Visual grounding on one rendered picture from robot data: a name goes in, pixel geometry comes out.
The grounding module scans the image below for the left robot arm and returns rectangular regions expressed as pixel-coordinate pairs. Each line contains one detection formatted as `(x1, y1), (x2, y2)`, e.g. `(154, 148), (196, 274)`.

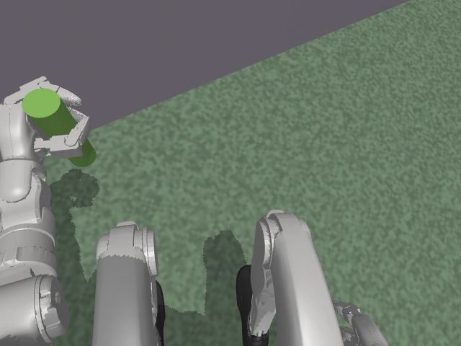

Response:
(0, 159), (70, 346)

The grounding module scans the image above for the can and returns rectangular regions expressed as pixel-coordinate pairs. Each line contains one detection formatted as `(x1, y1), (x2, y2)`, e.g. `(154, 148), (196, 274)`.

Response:
(22, 88), (97, 167)

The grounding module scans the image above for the right robot foot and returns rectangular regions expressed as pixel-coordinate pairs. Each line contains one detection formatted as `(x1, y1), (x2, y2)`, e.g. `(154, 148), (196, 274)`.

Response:
(236, 265), (269, 346)

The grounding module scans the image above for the left robot hand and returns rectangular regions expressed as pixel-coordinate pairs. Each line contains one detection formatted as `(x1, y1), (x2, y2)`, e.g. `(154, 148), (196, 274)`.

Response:
(0, 76), (92, 165)

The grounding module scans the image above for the right robot hand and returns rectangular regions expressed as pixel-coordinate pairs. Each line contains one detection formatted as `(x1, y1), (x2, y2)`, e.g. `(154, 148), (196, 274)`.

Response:
(332, 300), (388, 346)

